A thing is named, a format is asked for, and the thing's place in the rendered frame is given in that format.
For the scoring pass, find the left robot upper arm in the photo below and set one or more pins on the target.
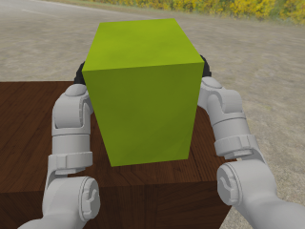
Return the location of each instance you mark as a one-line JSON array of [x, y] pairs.
[[69, 203]]

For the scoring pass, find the robot left forearm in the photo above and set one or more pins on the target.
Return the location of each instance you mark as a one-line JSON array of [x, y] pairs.
[[70, 129]]

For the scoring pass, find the robot left hand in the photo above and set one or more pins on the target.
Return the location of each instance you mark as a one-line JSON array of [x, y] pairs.
[[79, 79]]

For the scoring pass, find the robot right forearm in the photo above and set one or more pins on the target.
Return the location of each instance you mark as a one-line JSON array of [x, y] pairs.
[[231, 131]]

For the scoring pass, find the carton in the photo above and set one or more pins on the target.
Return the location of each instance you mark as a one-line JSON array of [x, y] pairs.
[[143, 78]]

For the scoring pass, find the robot right hand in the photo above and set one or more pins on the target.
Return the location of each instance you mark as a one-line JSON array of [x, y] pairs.
[[206, 69]]

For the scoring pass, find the pedestal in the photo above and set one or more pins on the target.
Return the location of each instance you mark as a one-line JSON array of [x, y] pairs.
[[173, 194]]

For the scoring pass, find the right robot upper arm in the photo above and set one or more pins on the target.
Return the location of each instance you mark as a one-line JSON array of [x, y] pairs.
[[249, 186]]

